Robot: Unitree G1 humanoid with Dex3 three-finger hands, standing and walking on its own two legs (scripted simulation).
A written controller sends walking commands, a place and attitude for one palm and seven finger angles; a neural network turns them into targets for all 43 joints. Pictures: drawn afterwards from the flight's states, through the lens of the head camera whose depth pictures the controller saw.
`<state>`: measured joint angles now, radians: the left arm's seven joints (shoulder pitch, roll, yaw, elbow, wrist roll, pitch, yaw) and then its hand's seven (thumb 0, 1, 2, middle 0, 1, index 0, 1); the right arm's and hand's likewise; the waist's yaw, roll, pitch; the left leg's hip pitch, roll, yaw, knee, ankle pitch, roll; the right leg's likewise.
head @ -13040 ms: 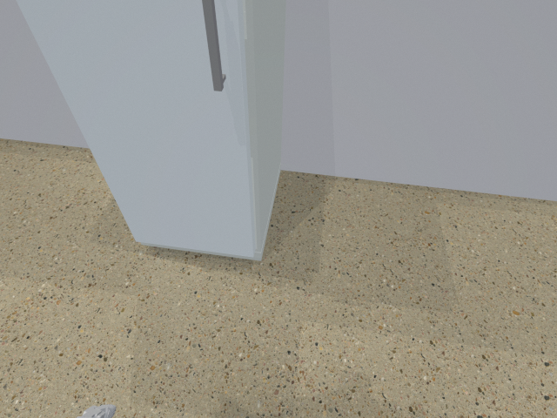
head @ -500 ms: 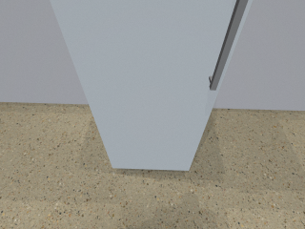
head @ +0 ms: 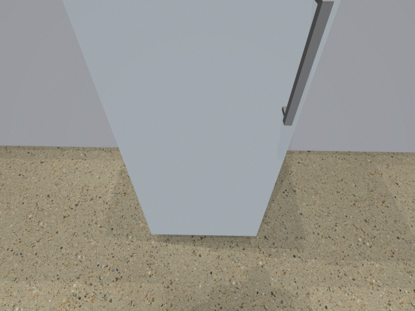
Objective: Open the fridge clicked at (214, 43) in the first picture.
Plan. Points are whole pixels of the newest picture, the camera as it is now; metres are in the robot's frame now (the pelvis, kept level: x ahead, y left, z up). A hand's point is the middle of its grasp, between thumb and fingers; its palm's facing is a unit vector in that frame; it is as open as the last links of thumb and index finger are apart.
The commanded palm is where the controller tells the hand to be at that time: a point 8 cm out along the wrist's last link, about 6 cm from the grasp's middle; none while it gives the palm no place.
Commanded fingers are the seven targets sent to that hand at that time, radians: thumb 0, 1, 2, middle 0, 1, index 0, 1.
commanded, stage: shuffle to correct the standing spot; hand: right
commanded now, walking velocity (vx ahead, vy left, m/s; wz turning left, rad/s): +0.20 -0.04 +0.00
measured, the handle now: (300, 68) +0.54 -0.17 +0.21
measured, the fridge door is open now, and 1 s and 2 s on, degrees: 0 0 0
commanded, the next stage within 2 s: come to a stop and stand still in 0.10 s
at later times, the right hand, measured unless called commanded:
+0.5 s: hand out of the picture +0.12 -0.21 -0.18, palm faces +0.07 +0.97 -0.24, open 7.3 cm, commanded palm none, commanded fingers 0.00 -0.90 -0.90 0.20 0.30 0.20 0.30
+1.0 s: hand out of the picture +0.05 -0.21 -0.17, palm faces +0.05 +0.98 -0.21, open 7.3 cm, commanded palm none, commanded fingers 0.00 -0.90 -0.90 0.20 0.30 0.20 0.30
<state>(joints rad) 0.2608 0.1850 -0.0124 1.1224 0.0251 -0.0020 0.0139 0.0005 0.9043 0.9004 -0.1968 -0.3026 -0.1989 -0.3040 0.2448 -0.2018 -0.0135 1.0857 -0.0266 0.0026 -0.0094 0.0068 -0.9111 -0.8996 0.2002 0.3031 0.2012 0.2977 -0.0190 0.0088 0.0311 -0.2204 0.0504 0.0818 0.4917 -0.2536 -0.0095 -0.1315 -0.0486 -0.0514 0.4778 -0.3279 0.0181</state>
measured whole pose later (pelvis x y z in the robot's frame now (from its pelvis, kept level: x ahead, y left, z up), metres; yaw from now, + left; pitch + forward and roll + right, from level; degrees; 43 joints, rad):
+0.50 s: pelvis +0.07 -0.02 -0.01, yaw -4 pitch +0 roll +0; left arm 0.38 0.08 0.02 1.16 -0.01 0.01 0.05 0.00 0.90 0.90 -0.20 -0.30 -0.20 -0.30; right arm 0.18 -0.18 -0.05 1.03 -0.03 -0.03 -0.05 0.02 -0.93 -0.90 0.20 0.30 0.20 0.30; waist 0.03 0.02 0.11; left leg -0.30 0.06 0.16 0.59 -0.28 0.04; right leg -0.23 -0.02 -0.04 0.78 -0.55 0.01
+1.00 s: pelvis +0.05 -0.03 +0.00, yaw -2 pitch -2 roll +0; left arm 0.17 0.17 0.01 1.02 0.01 -0.01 0.02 0.00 0.92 0.90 -0.20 -0.30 -0.20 -0.30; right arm 0.28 -0.16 0.00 1.07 -0.03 -0.01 -0.04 0.01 -0.92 -0.90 0.20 0.30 0.20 0.30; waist -0.01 -0.01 0.05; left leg -0.22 0.03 0.04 0.49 -0.24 -0.01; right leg -0.20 -0.03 -0.12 0.50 -0.27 -0.02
